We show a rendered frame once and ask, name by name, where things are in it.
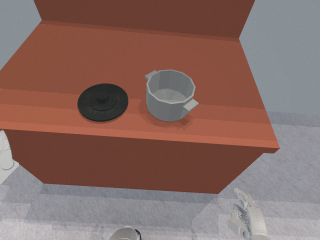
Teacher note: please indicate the lid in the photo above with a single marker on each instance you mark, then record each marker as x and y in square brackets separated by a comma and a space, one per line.
[94, 110]

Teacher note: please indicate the robot left thigh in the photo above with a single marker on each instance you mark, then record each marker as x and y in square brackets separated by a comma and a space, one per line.
[125, 234]

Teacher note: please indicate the knob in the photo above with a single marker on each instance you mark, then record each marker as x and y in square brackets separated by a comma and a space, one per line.
[102, 96]

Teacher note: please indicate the left robot hand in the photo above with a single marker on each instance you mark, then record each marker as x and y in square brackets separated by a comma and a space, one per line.
[7, 164]

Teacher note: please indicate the pot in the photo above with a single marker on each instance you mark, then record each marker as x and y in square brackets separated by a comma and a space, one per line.
[169, 94]

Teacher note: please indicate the table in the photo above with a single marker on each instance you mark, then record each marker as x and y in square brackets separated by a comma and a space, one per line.
[82, 43]

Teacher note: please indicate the right robot hand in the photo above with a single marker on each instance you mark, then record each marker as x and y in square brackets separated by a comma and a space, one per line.
[251, 221]

